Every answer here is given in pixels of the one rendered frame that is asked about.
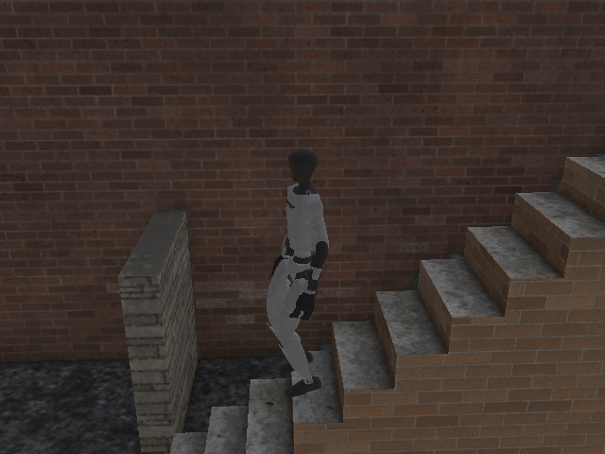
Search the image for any robot left forearm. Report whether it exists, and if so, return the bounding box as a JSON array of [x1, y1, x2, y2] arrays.
[[302, 241, 328, 294]]

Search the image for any right robot hand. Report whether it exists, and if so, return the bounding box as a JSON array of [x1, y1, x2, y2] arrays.
[[271, 255, 288, 276]]

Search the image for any left robot upper arm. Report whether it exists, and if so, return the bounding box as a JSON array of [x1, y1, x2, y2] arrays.
[[303, 196, 329, 252]]

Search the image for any left robot hand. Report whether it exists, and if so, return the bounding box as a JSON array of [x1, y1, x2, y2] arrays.
[[289, 292, 316, 320]]

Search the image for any robot head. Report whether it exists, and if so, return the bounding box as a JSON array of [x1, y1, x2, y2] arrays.
[[288, 149, 319, 195]]

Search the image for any robot left shin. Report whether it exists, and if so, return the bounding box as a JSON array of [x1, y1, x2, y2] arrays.
[[279, 338, 313, 384]]

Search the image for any robot right forearm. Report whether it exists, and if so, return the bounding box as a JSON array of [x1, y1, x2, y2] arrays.
[[281, 239, 294, 258]]

